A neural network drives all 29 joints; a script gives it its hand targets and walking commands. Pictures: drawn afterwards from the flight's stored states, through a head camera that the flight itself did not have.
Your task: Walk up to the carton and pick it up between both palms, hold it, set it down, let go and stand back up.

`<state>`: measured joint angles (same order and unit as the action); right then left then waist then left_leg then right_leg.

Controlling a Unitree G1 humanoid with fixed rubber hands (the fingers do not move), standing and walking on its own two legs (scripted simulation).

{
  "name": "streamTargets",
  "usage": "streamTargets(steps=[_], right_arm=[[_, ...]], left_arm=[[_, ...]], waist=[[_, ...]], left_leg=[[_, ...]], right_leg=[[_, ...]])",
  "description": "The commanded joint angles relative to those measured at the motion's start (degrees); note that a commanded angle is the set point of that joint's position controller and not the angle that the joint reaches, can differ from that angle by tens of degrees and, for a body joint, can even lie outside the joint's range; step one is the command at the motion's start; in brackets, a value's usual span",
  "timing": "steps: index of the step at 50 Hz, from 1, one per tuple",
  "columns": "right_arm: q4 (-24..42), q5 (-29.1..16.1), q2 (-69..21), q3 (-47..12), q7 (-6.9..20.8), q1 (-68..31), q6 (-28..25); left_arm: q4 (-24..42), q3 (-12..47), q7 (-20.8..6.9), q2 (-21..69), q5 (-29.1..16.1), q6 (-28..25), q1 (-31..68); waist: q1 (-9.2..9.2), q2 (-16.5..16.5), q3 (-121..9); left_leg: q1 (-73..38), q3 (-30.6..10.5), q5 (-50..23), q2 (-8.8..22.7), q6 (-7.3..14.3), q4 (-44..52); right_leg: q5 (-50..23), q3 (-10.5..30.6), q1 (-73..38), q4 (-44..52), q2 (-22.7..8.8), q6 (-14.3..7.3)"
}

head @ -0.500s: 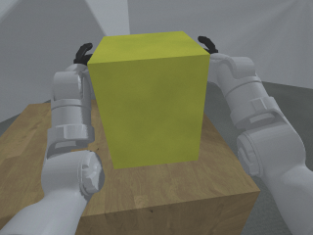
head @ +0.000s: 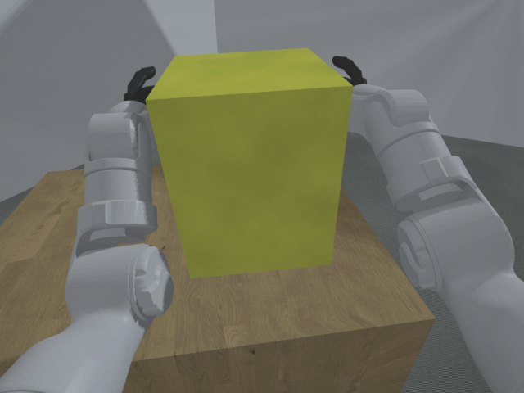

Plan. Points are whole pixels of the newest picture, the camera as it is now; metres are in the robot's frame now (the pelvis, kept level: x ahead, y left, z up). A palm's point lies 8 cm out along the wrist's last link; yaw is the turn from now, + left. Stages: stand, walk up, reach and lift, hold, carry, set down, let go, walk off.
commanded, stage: hold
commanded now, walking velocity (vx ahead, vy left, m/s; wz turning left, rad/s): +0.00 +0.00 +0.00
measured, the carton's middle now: (251, 158) +0.36 +0.00 +0.27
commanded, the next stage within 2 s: none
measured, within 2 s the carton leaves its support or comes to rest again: neither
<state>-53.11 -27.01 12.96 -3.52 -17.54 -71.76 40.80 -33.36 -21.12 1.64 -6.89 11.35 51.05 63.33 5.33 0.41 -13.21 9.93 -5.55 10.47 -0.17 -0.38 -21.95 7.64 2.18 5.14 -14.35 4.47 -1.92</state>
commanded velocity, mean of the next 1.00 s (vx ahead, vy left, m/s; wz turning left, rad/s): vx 0.00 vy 0.00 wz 0.00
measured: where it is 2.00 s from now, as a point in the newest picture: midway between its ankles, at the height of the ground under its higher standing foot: outside the picture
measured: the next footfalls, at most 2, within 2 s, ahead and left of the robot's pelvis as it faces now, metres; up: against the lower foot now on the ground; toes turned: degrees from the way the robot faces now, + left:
none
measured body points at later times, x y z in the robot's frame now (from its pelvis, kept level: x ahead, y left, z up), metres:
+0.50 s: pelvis +0.00 +0.00 +0.00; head -0.09 +0.03 +0.44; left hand +0.40 +0.14 +0.33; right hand +0.38 -0.15 +0.35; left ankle +0.02 +0.12 -0.75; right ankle +0.00 -0.10 -0.75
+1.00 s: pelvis +0.00 +0.00 +0.00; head -0.10 +0.02 +0.44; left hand +0.39 +0.15 +0.33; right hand +0.37 -0.15 +0.35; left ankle +0.02 +0.12 -0.75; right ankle +0.00 -0.10 -0.75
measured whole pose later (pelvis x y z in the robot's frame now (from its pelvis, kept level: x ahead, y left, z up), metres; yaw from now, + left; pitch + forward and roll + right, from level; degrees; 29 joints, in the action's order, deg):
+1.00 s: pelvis +0.00 +0.00 +0.00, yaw +0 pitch -2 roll -2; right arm -53.4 -25.4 12.6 -1.3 -17.9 -72.6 41.2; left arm -34.8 -22.0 1.8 -6.7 10.8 49.6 63.8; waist 5.2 0.0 -12.6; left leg 9.9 -5.6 10.4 0.0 -0.5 -22.2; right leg 7.2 2.2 4.9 -14.1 4.7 -2.0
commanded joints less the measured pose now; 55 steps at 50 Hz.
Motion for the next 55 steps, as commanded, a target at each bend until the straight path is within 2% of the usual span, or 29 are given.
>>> streamTargets(steps=[1,9,10,11,14,15,16,20,25,26,34,37,43,49,55], right_arm=[[20.61,-10.19,-37.53,-5.27,7.59,-44.42,-1.57],[20.25,-9.98,-37.36,-5.25,7.91,-43.97,-1.43],[20.62,-8.41,-36.23,-3.34,7.86,-46.76,-1.52],[20.04,-7.88,-36.70,-3.12,8.03,-46.77,-1.68],[20.19,-8.01,-36.90,-3.28,8.07,-47.13,-2.18],[20.20,-8.19,-37.36,-3.56,8.05,-47.74,-2.28],[19.43,-8.37,-37.02,-3.41,8.04,-46.41,-2.10],[17.24,-8.75,-35.65,-3.32,8.12,-44.57,-1.79],[18.32,-10.02,-35.32,-4.39,8.10,-43.31,-1.74],[18.54,-10.33,-35.62,-4.84,8.14,-43.65,-1.74],[22.67,-11.02,-37.87,-6.53,7.76,-44.36,-2.02],[23.33,-10.85,-38.52,-6.80,7.47,-44.22,-1.87],[22.04,-9.33,-38.58,-5.41,7.34,-45.03,-1.74],[17.94,-7.47,-36.99,-2.52,7.95,-46.33,-1.88],[15.70,-7.72,-36.64,-2.25,8.43,-46.41,-2.11]], left_arm=[[7.81,17.63,-7.97,33.84,-10.43,-4.34,44.40],[8.39,18.17,-7.65,34.44,-10.71,-4.11,44.39],[2.78,15.81,-8.00,33.25,-9.89,-3.90,43.46],[3.17,15.45,-8.15,33.34,-9.66,-4.43,43.84],[3.79,16.67,-8.06,34.61,-10.35,-5.02,44.77],[3.53,16.23,-7.98,34.33,-10.30,-5.19,45.26],[4.32,16.82,-7.87,34.65,-10.50,-5.28,45.25],[4.30,16.49,-7.84,34.53,-9.74,-4.99,44.31],[7.24,17.54,-7.86,34.58,-9.95,-4.66,43.59],[7.67,17.24,-7.78,34.35,-9.77,-4.66,43.81],[9.67,18.52,-7.22,34.68,-10.48,-4.57,43.62],[9.55,18.32,-7.17,34.37,-10.35,-4.53,43.16],[6.40,17.43,-7.67,34.03,-10.17,-4.60,43.24],[2.31,16.31,-8.06,34.12,-9.88,-5.10,44.89],[2.23,15.57,-7.89,33.66,-9.96,-5.87,46.21]], waist=[[0.47,2.18,-17.31],[0.37,2.68,-17.15],[0.26,0.69,-14.41],[0.01,0.61,-14.61],[0.67,1.73,-15.91],[0.30,1.42,-16.26],[0.97,2.13,-16.71],[1.00,3.65,-16.06],[1.26,4.31,-18.03],[0.76,4.13,-17.94],[0.44,2.24,-18.53],[0.32,1.22,-18.15],[0.30,0.37,-15.72],[0.63,2.38,-14.19],[0.40,3.03,-16.27]], left_leg=[[-4.12,0.84,-9.79,-0.98,-2.11,1.54],[-3.83,0.76,-9.40,-0.59,-2.31,1.83],[-3.92,1.37,-5.71,-0.93,-1.47,2.29],[-3.99,1.22,-5.10,-0.83,-1.31,2.66],[-4.43,0.96,-6.88,-0.65,-1.79,2.03],[-4.30,1.04,-7.03,-0.87,-1.64,1.81],[-4.83,0.94,-7.76,-0.76,-2.02,1.82],[-4.50,0.92,-8.82,-0.50,-2.70,1.78],[-6.28,0.83,-13.12,-0.58,-3.54,0.79],[-6.39,0.81,-13.95,-0.66,-3.49,0.55],[-7.96,0.85,-15.33,-1.01,-2.85,-0.27],[-8.01,0.96,-14.45,-1.20,-2.38,-0.17],[-5.98,1.21,-8.80,-1.23,-1.52,1.18],[-2.99,1.31,-3.62,-0.82,-1.48,2.53],[-2.69,1.12,-4.63,-0.65,-1.88,2.51]], right_leg=[[-12.04,0.97,-6.02,-0.16,-0.79,3.88],[-10.68,0.98,-5.89,-0.22,-0.50,3.47],[-7.95,0.69,-4.36,1.47,-0.71,3.70],[-7.07,0.53,-4.19,1.42,-0.65,3.59],[-8.80,0.73,-4.70,1.03,-0.48,3.13],[-9.03,0.77,-4.91,1.02,-0.60,3.34],[-9.98,0.84,-5.20,0.75,-0.47,3.25],[-10.39,0.87,-5.35,0.45,-0.32,2.89],[-14.33,0.73,-6.83,-0.14,-0.02,3.04],[-14.59,0.55,-6.84,-0.22,0.03,3.15],[-16.55,0.32,-6.44,-0.22,0.12,4.00],[-16.45,0.32,-6.31,-0.03,0.02,4.34],[-11.56,0.69,-4.52,0.87,-0.54,4.21],[-5.32,1.08,-3.13,1.55,-0.81,3.16],[-6.61,1.05,-4.31,0.86,-0.70,3.04]])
